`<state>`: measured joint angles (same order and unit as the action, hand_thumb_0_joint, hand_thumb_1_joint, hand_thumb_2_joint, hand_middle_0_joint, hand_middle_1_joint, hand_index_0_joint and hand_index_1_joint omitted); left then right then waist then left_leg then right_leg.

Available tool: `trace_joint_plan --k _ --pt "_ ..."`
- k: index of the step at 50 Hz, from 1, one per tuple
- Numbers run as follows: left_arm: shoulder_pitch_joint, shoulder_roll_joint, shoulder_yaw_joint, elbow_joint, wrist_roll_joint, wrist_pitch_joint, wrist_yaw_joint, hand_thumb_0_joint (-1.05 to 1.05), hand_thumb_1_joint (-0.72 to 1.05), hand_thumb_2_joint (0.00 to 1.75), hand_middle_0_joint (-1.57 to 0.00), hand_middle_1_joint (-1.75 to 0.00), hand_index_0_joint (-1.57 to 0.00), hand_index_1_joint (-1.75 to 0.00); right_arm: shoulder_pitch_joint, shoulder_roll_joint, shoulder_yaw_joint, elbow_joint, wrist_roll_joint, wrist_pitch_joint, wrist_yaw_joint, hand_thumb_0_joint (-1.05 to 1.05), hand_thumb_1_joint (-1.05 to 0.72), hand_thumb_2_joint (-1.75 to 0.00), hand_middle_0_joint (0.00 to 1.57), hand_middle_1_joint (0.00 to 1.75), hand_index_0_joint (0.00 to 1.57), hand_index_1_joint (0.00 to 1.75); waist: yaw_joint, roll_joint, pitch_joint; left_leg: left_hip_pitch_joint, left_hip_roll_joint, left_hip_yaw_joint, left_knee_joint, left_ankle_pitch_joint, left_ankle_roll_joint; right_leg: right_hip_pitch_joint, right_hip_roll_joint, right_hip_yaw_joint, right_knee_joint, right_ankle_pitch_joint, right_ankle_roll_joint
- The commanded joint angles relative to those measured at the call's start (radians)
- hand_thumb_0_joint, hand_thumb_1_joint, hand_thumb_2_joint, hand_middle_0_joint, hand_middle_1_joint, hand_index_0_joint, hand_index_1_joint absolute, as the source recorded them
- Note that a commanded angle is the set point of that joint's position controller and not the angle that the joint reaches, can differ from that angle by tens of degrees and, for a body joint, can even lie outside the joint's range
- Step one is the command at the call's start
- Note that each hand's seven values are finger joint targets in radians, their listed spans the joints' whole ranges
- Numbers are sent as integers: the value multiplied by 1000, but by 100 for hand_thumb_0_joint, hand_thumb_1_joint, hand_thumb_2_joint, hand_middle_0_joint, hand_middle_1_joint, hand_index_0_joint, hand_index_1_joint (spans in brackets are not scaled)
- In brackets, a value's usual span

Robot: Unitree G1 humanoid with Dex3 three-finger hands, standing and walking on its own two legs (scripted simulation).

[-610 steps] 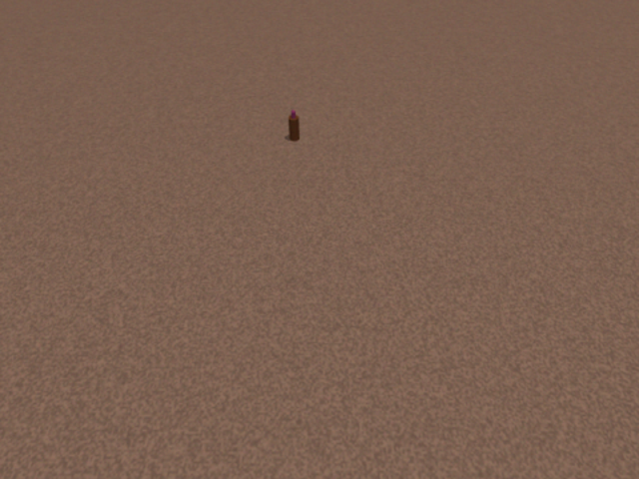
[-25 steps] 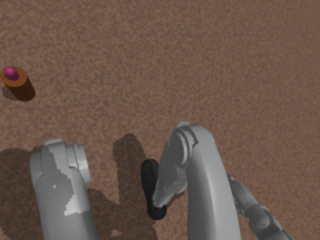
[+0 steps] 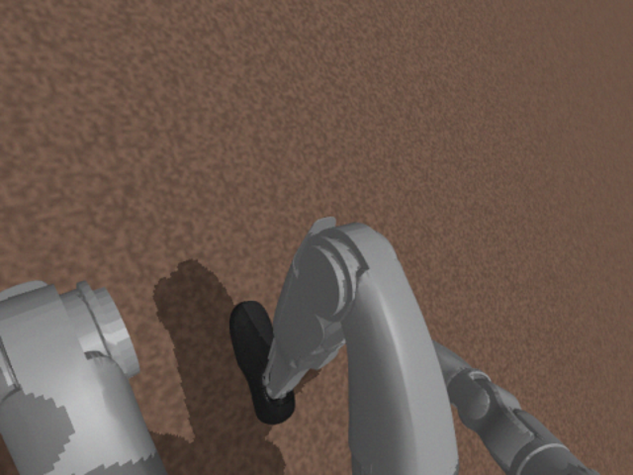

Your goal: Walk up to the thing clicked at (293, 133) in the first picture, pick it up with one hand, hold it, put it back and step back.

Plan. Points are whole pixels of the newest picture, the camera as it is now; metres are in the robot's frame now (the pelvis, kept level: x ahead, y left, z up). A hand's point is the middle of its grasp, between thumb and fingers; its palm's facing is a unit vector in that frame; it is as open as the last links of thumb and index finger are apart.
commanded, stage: close in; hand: left
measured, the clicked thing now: out of the picture +0.48 +0.31 -0.20
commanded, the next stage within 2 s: rest palm in 0.28 s
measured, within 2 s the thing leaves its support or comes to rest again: leaves its support in 1.72 s
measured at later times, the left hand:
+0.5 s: hand out of the picture +0.43 +0.29 -0.18, palm faces +0.33 -0.95 +0.00, open 17.3 cm
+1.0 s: hand out of the picture +0.45 +0.30 -0.18, palm faces +0.34 -0.94 -0.01, open 10.4 cm
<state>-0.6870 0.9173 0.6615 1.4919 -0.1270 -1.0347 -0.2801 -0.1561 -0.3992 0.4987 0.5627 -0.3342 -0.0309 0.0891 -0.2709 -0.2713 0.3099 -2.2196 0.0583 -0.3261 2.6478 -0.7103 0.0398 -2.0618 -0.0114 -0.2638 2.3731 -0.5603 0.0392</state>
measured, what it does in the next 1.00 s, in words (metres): stands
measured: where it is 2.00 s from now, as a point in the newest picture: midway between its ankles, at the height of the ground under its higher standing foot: (197, 426)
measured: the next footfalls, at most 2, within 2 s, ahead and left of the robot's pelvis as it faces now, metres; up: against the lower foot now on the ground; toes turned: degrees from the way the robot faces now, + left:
none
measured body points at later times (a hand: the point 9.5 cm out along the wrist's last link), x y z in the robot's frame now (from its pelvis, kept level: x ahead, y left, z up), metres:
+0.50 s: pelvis +0.00 +0.00 +0.00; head +0.23 +0.20 +0.33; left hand +0.41 +0.34 -0.18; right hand +0.16 -0.24 -0.03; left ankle +0.08 +0.12 -0.25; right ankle +0.15 -0.12 -0.25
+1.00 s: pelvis +0.00 +0.01 +0.01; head +0.24 +0.21 +0.32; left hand +0.43 +0.34 -0.18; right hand +0.17 -0.24 -0.02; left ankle +0.08 +0.12 -0.25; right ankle +0.15 -0.12 -0.25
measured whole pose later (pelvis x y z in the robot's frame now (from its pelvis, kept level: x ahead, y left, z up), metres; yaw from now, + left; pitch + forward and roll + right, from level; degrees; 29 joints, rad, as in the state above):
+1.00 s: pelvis +0.00 +0.01 +0.01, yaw -2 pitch +12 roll -20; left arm -0.76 0.96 0.46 1.57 -0.08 -1.12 -0.05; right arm -0.20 -0.38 0.58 0.55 -0.38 0.04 0.12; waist -0.28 -0.30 0.33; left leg -2.21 0.05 -0.38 2.65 -0.73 0.04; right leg -2.03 0.01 -0.30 2.34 -0.56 0.06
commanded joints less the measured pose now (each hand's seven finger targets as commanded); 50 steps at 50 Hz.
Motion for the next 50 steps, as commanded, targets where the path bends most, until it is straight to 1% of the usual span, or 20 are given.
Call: trace_joint_plan --k 1,2,3,4,6,8,11,16,17,18,19,20,21,24,29,33,41,45,49,50 --pt "-178 209 -39 -119 -8 -87 55 0 -61 9 -4 -12 -7 -9 49 -366 -111 -15 -18 26 -12 0 -91 -90 20 30 20 30 -93 586 -565 399 37 54 -366 121 -63 262 68 -68 -150 103 -43" --pt "-190 181 -57 -106 -8 -89 65 0 -61 9 -4 -13 -8 -9 41 -368 -110 -20 -17 30 -11 0 -91 -90 20 30 20 30 -107 576 -537 394 39 36 -379 98 -67 236 64 -77 -143 87 -41" --pt "-179 177 -65 -99 -6 -91 74 0 -61 10 -5 -14 -9 -10 35 -369 -108 -23 -19 31 -8 0 -91 -90 20 30 20 30 -102 568 -536 391 39 35 -378 78 -65 233 67 -78 -146 77 -40" --pt "-195 176 -78 -98 -8 -99 81 0 -60 11 -5 -13 -9 -10 35 -374 -107 -22 -20 34 -6 0 -91 -90 20 30 20 30 -113 558 -528 371 37 33 -371 55 -60 232 68 -78 -147 65 -38" --pt "-202 139 -108 -102 -10 -109 91 0 -60 11 -5 -13 -8 -10 36 -368 -100 -23 -25 36 -4 0 -91 -90 20 30 20 30 -124 551 -554 402 37 23 -363 97 -64 247 68 -80 -143 103 -33" --pt "-214 163 -112 -99 -2 -119 102 0 -59 11 -5 -13 -8 -10 30 -370 -94 -24 -23 40 -5 0 -91 -90 20 30 20 30 -121 556 -531 390 38 18 -365 97 -64 238 68 -83 -138 101 -35" --pt "-213 148 -119 -81 -9 -133 123 0 -59 11 -5 -12 -8 -10 26 -367 -83 -26 -27 47 -2 0 -91 -90 20 30 20 30 -123 553 -520 387 38 13 -364 98 -66 252 72 -84 -140 109 -33" --pt "-228 149 -141 -64 5 -145 155 0 -57 14 -6 -13 -7 -11 17 -363 -72 -32 -33 56 3 0 -91 -90 20 30 20 30 -130 549 -490 358 34 21 -362 59 -62 252 76 -86 -158 84 -33" --pt "-224 155 -143 -64 5 -147 161 0 -58 13 -5 -12 -6 -10 13 -360 -70 -29 -33 56 3 0 -91 -90 20 30 20 30 -123 546 -487 345 32 27 -355 49 -58 260 79 -82 -162 82 -33" --pt "-223 139 -146 -66 6 -150 166 0 -56 14 -5 -12 -6 -11 14 -359 -70 -30 -36 56 4 0 -91 -90 20 30 20 30 -131 548 -499 365 33 24 -355 64 -61 263 76 -85 -161 94 -31" --pt "-214 144 -150 -65 12 -150 172 0 -57 14 -5 -12 -6 -11 14 -360 -70 -27 -37 56 4 0 -91 -90 20 30 20 30 -124 548 -503 371 35 22 -355 70 -62 262 78 -84 -158 99 -32" --pt "-237 132 -164 -66 13 -153 172 0 -52 16 -7 -10 -6 -11 11 -360 -70 -26 -39 56 5 0 -90 -90 20 30 20 30 -139 551 -496 368 34 19 -356 69 -62 256 77 -87 -158 99 -32" --pt "-233 142 -160 -69 10 -155 176 0 -49 17 -8 -10 -7 -11 14 -360 -68 -28 -37 58 6 0 -90 -90 20 30 20 30 -134 547 -508 369 33 20 -354 66 -60 266 80 -86 -163 98 -33" --pt "-243 135 -169 -60 15 -159 181 0 -47 18 -8 -10 -6 -11 15 -365 -65 -19 -40 62 6 0 -90 -90 20 30 20 30 -150 567 -507 399 38 0 -364 98 -70 259 77 -97 -149 124 -32" --pt "-251 154 -176 -57 23 -166 197 0 -45 20 -7 -10 -6 -12 5 -363 -57 -20 -43 68 7 0 -89 -90 20 30 20 30 -144 570 -501 398 37 1 -359 101 -68 263 81 -96 -152 127 -34" --pt "-263 159 -169 -55 24 -168 210 0 -14 36 -31 -31 -30 -32 6 -366 -54 -18 -46 71 8 0 -88 -90 20 30 20 30 -157 580 -506 422 42 -9 -364 118 -73 264 80 -101 -152 139 -33" --pt "-278 143 -200 -50 38 -159 218 0 20 51 -45 -43 -43 -43 -1 -361 -51 -14 -49 79 8 0 -87 -89 20 30 20 30 -161 583 -490 417 42 -6 -364 129 -71 264 82 -98 -161 149 -35" --pt "-288 159 -195 -49 40 -152 228 0 32 60 -54 -51 -52 -52 -6 -354 -47 -17 -48 85 9 0 -86 -89 20 30 20 30 -158 573 -498 408 40 0 -358 128 -67 272 85 -94 -170 147 -35" --pt "-311 161 -207 -52 49 -152 239 0 49 69 -63 -59 -60 -60 -5 -358 -48 -13 -49 87 10 0 -85 -89 20 30 20 30 -165 595 -489 413 40 -5 -365 111 -70 259 85 -96 -169 135 -37" --pt "-309 149 -208 -48 51 -151 241 0 53 70 -65 -61 -63 -62 2 -356 -47 -10 -53 87 11 0 -85 -89 20 30 20 30 -175 593 -502 429 42 -8 -363 137 -71 272 84 -98 -168 155 -34"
